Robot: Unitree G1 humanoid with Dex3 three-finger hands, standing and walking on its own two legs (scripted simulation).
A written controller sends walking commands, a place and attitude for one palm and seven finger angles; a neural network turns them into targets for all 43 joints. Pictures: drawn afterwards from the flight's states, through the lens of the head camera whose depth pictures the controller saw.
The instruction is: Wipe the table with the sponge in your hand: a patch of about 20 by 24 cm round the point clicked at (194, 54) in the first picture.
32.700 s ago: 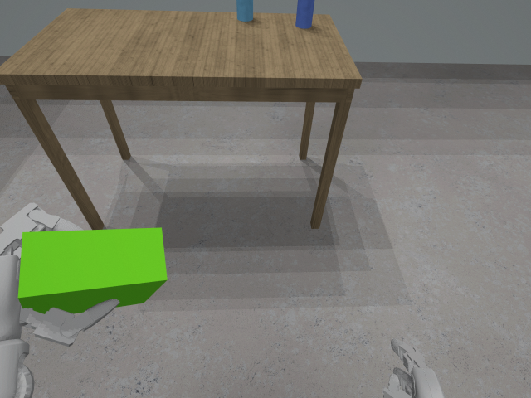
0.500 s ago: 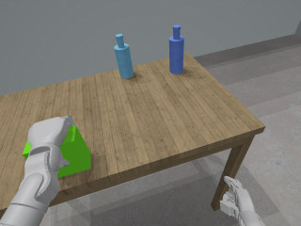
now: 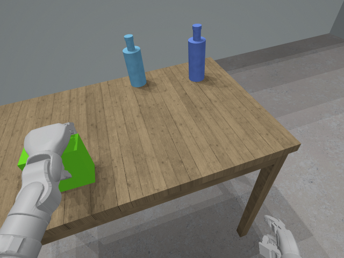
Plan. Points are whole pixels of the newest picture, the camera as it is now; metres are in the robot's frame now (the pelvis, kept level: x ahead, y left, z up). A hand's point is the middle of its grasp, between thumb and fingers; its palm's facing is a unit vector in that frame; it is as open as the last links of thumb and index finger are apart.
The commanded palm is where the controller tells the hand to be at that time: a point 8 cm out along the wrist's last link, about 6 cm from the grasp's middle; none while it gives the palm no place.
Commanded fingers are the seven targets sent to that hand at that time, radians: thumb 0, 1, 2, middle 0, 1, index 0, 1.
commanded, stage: wipe forward along the first lane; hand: left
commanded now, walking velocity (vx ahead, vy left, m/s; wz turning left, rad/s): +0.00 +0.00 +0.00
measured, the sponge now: (65, 170) +0.29 +0.32 +0.05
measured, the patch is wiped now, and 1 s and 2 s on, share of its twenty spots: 0.20 0.45 0.55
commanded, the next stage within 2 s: slide across to the middle lane in 0.88 s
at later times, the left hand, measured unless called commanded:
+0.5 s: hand (61, 140) +0.34 +0.33 +0.10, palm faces -0.06 +0.01 -1.00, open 10.3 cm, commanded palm +0.33 +0.33 +0.15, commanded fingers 0.00 0.10 1.30 -1.20 -1.60 -1.20 -1.60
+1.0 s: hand (59, 126) +0.39 +0.36 +0.10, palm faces -0.11 +0.02 -0.99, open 10.3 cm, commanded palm +0.37 +0.35 +0.15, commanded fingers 0.00 0.10 1.30 -1.20 -1.60 -1.20 -1.60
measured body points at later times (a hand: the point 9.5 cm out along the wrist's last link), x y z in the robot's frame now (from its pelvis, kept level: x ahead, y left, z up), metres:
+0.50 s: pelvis +0.00 +0.01 +0.00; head +0.00 -0.02 +0.45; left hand +0.34 +0.33 +0.16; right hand +0.16 -0.24 -0.12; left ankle +0.02 +0.12 -0.74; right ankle +0.00 -0.09 -0.74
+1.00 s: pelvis +0.01 +0.02 +0.00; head +0.03 +0.00 +0.45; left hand +0.39 +0.36 +0.16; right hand +0.13 -0.25 -0.13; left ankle +0.02 +0.12 -0.74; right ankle +0.00 -0.09 -0.74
